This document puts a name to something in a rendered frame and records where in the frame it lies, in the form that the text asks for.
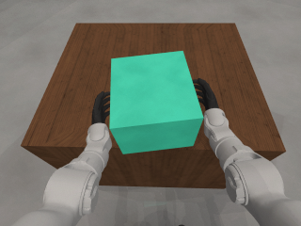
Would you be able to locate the robot right upper arm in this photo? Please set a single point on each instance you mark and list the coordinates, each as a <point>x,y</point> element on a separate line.
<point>256,185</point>

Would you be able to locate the left robot forearm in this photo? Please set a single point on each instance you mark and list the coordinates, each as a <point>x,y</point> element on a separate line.
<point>96,154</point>

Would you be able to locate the right robot forearm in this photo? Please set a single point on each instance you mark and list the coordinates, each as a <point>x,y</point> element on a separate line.
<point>227,147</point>

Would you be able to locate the robot right hand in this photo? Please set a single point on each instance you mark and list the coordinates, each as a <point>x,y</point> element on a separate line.
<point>208,98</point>

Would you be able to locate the robot left upper arm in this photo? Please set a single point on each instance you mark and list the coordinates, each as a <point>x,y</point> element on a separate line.
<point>70,194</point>

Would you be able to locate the robot left hand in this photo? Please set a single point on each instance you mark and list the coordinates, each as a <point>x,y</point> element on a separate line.
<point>98,112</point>

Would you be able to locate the pedestal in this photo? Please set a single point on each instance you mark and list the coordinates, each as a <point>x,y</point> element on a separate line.
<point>214,52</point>

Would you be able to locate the carton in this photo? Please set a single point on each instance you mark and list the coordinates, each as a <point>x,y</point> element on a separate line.
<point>153,103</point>

